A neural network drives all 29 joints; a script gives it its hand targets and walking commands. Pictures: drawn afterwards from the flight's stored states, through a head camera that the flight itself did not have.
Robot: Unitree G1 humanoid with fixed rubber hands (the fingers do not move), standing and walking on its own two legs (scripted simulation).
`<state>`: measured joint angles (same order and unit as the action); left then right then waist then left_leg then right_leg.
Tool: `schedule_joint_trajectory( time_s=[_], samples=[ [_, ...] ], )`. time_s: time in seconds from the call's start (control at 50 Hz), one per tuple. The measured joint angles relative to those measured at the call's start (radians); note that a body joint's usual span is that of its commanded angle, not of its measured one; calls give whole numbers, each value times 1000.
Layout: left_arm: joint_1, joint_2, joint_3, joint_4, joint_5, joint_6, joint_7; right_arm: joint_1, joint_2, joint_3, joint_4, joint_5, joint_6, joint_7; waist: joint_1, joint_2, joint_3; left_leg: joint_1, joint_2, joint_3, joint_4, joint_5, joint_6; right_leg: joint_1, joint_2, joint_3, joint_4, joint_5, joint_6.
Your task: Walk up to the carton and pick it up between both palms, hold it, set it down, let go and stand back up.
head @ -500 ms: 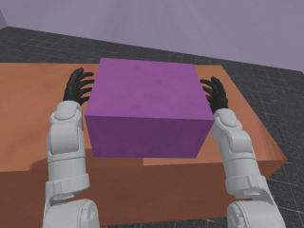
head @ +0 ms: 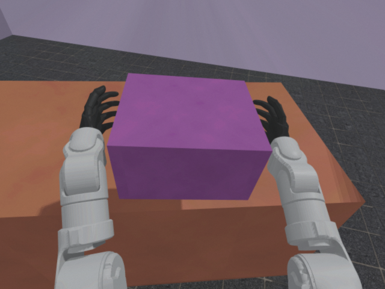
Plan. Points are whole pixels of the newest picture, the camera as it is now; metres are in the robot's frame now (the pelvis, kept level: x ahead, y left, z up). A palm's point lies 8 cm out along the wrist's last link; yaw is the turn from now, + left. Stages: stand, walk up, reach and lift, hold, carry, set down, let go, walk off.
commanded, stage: hold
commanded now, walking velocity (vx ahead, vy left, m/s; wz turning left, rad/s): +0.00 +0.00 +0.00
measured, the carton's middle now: (186, 135) +0.39 +0.00 +0.14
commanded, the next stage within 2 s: none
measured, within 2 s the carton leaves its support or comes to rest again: neither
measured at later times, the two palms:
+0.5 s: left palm (93, 128) +0.35 +0.18 +0.19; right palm (276, 136) +0.35 -0.17 +0.17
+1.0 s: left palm (93, 129) +0.36 +0.18 +0.19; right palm (275, 137) +0.35 -0.17 +0.17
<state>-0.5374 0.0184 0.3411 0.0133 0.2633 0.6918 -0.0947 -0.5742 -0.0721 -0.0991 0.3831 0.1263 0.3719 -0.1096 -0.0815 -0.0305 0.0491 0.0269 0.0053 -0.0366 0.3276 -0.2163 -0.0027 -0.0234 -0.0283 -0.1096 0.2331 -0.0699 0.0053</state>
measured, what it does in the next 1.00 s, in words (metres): stands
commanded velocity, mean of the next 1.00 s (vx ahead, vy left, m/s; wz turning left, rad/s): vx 0.00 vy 0.00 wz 0.00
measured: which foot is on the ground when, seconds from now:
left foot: down 0.00-1.00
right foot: down 0.00-1.00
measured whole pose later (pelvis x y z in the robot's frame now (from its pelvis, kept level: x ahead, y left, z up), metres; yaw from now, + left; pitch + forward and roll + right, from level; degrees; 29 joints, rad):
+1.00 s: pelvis +0.00 +0.00 +0.00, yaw +0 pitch -8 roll -1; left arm -0.54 0.02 0.34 0.04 0.26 0.66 -0.09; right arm -0.57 -0.07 -0.10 0.41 0.12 0.34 -0.11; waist -0.08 -0.03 0.05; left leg 0.03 0.00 -0.04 0.33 -0.22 0.00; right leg -0.02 -0.03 -0.11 0.23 -0.07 0.01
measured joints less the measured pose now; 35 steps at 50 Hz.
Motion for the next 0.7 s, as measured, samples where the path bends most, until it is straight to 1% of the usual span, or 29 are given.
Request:
schedule_joint_trajectory(
  time_s=[0.42,0.7],
  samples=[
    [-20,6,8,43,3,-19,-6,-13,7,-11,32,-14,-18,0,0,-1,0,-3,-1,-4,1,4,-1,-2,-2,-3,4,1,-1],
    [-13,5,1,38,2,-25,-1,-8,0,-1,35,-7,-31,0,-2,-2,3,2,-1,-5,3,0,0,6,0,-4,-1,0,0]
  ],
)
